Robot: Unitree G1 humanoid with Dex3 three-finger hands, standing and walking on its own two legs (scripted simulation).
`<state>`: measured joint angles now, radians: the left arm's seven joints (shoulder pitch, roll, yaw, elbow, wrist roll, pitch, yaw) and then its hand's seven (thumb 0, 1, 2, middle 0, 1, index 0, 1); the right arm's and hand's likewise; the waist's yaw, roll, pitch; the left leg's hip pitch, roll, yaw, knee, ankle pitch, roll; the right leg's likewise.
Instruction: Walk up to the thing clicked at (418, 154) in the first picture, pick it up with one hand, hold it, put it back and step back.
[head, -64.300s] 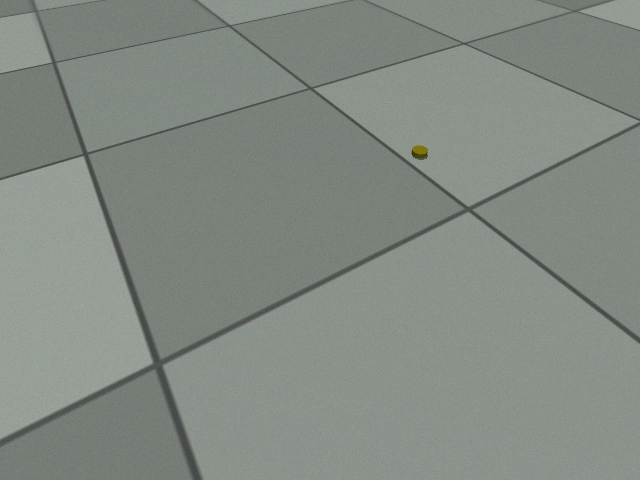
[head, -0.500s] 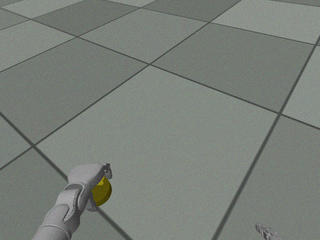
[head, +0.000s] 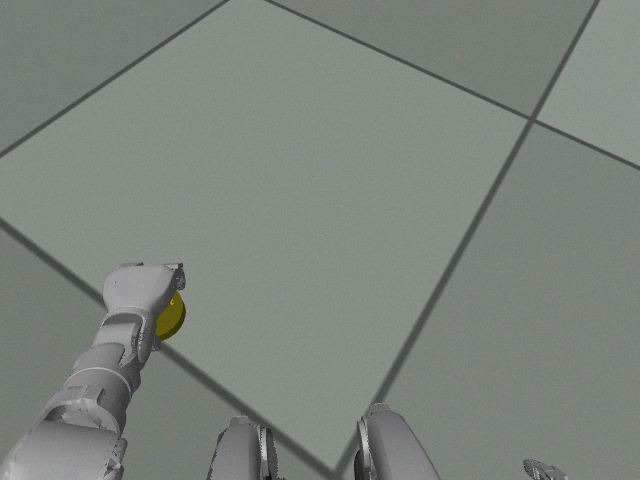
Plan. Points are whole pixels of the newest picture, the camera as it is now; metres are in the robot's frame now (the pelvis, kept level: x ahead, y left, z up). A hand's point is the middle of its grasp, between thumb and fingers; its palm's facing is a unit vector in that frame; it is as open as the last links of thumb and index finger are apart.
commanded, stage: crouch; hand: left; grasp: from above
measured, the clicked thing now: (155, 312) +0.40 +0.23 -0.14
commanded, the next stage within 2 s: lower in 1.34 s
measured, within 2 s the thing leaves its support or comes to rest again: neither
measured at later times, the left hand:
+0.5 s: hand (183, 334) +0.42 +0.24 -0.34, palm faces -0.45 -0.01 -0.89, open 10.4 cm
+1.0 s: hand (192, 332) +0.45 +0.25 -0.44, palm faces -0.46 -0.03 -0.88, open 10.4 cm
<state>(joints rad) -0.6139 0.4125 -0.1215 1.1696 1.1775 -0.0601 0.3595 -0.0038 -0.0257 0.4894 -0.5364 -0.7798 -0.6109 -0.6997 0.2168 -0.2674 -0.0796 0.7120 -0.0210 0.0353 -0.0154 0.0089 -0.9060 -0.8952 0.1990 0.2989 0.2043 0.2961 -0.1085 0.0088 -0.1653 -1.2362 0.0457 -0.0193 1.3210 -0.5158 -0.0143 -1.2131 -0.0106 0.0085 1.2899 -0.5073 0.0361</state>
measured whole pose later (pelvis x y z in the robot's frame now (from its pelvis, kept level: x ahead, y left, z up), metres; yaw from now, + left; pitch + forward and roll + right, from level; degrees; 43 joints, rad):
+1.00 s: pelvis -0.04 +0.00 -0.27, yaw -4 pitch +36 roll -7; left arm -1.00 0.75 0.10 1.44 1.27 -0.21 0.35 -0.01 -0.04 0.51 -0.54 -0.78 -0.62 -0.71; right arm 0.18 -0.26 0.03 0.75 -0.14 -0.05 0.13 0.00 -0.91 -0.90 0.20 0.30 0.21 0.30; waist -0.26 -0.01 -0.06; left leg -2.23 0.02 -0.13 2.28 -0.68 -0.02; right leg -2.17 0.01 -0.03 2.21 -0.67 0.05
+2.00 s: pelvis -0.04 +0.01 -0.34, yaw -9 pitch +31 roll -11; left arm -1.08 0.95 0.13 1.63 1.34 -0.24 0.48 -0.01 -0.04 0.49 -0.57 -0.74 -0.65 -0.67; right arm 0.15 -0.30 0.19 0.70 -0.22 -0.09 0.16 0.00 -0.91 -0.89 0.20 0.30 0.21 0.30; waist -0.36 -0.09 0.08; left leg -2.38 0.01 -0.22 2.51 -0.70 -0.03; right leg -2.28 0.04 -0.09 2.38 -0.67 0.06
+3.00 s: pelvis -0.04 +0.02 -0.34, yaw -13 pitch +27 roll -15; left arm -1.12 1.08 0.11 1.77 1.33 -0.23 0.62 0.00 -0.03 0.46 -0.61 -0.66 -0.68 -0.61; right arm 0.09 -0.34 0.34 0.64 -0.28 -0.20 0.22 0.00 -0.91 -0.90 0.20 0.30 0.21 0.30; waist -0.42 -0.16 0.17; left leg -2.36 0.02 -0.28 2.57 -0.72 -0.01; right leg -2.24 0.07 -0.14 2.37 -0.65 0.07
